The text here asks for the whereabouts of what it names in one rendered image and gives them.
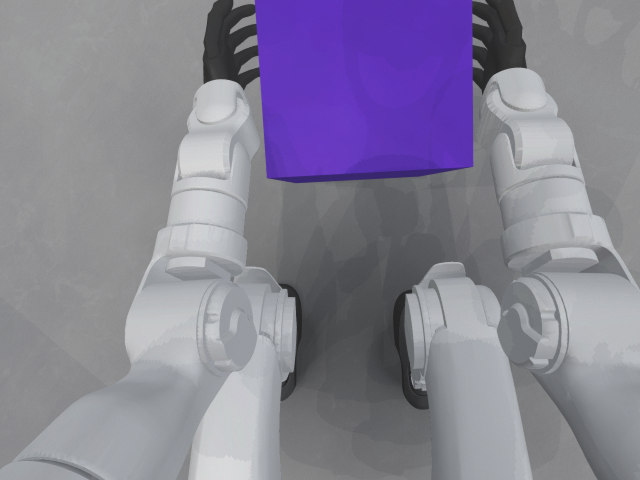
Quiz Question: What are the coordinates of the robot left foot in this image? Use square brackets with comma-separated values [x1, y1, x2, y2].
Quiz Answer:
[279, 284, 302, 401]

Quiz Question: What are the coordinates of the left robot hand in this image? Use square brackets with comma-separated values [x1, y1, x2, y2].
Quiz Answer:
[203, 0, 260, 90]

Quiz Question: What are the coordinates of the robot right thigh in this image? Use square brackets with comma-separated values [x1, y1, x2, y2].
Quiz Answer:
[404, 277, 533, 480]

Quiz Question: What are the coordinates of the left robot upper arm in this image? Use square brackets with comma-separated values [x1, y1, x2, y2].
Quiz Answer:
[0, 278, 257, 480]

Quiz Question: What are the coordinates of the right robot upper arm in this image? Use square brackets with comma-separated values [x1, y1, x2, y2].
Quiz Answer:
[497, 272, 640, 480]

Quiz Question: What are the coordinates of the right robot hand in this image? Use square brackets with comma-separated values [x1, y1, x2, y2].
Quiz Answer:
[472, 0, 527, 95]

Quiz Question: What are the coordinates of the carton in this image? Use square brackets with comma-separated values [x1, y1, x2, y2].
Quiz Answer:
[255, 0, 473, 183]

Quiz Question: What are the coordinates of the right robot forearm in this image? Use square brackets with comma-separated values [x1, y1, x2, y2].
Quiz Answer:
[476, 68, 640, 292]

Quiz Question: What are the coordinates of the left robot forearm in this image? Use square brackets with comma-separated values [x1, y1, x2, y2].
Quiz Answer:
[125, 79, 260, 357]

